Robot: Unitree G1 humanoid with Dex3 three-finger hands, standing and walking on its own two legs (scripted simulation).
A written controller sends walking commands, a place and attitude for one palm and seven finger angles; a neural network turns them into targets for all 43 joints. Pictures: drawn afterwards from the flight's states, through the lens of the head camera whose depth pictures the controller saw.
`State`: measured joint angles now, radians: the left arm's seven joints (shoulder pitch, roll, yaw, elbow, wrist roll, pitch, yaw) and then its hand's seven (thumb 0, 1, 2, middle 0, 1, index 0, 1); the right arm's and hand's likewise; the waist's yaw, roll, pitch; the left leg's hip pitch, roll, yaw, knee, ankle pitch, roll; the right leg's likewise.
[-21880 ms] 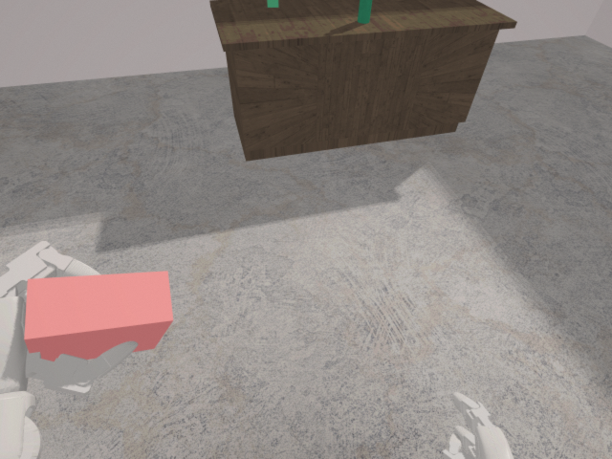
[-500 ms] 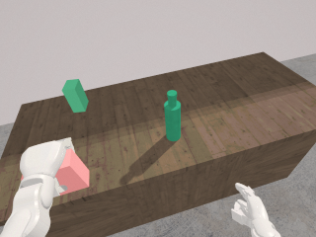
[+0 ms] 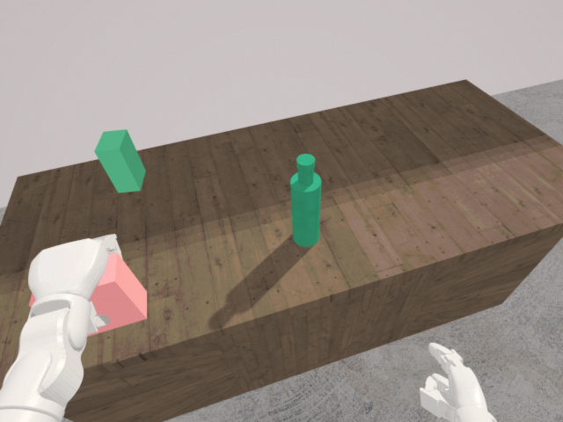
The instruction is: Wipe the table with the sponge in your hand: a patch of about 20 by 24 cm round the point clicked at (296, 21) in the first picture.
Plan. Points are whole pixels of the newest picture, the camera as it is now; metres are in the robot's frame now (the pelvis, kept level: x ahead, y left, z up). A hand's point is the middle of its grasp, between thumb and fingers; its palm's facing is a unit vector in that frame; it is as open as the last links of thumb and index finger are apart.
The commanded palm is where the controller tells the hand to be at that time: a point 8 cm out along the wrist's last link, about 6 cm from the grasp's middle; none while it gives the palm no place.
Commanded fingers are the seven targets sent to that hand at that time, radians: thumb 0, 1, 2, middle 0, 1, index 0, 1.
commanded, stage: move the sponge above the wiping area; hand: left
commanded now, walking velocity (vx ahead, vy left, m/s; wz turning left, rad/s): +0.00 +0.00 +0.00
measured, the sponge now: (101, 303) +0.25 +0.32 +0.02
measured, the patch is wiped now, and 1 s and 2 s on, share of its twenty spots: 0.00 0.00 0.00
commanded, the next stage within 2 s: lower the sponge onto the table in 1.52 s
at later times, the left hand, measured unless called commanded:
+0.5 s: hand (95, 279) +0.28 +0.33 +0.04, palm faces -0.05 -0.03 -1.00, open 9.6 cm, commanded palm +0.26 +0.33 +0.10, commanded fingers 0.00 0.10 1.30 -1.20 -1.60 -1.20 -1.60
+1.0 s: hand (99, 268) +0.31 +0.35 +0.02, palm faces -0.10 -0.01 -1.00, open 9.6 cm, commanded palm +0.29 +0.35 +0.08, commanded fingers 0.00 0.10 1.30 -1.20 -1.60 -1.20 -1.60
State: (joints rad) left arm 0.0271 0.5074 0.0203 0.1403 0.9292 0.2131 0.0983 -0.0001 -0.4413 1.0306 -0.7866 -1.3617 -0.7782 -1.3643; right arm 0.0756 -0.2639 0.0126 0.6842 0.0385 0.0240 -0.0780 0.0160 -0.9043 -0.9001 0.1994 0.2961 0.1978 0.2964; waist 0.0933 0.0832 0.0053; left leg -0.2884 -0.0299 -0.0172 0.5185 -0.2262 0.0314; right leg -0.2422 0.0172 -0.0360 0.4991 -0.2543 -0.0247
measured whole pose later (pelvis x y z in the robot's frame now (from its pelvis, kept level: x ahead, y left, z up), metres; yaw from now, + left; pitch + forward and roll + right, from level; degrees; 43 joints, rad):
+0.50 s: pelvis +0.01 +0.01 +0.00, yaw +0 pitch +2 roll -1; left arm -0.02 0.50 0.02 0.24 0.96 0.20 0.14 0.00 -0.44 1.03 -0.79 -1.36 -0.78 -1.36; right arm 0.09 -0.25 0.00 0.68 0.04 0.05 -0.07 0.01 -0.90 -0.90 0.20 0.30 0.20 0.30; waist 0.09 0.08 -0.02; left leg -0.34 -0.04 -0.02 0.56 -0.26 0.04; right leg -0.28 0.01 -0.04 0.52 -0.28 -0.01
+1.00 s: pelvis +0.02 +0.01 -0.01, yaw +0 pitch +6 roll -1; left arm -0.14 0.53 0.08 0.47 0.98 0.12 0.19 0.00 -0.44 1.03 -0.79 -1.36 -0.78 -1.37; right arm 0.15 -0.28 -0.02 0.70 0.05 0.07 -0.07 0.01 -0.91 -0.90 0.20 0.30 0.20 0.30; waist 0.05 0.07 -0.04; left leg -0.42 -0.03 -0.02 0.60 -0.28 0.04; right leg -0.36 0.02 -0.04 0.54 -0.29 -0.02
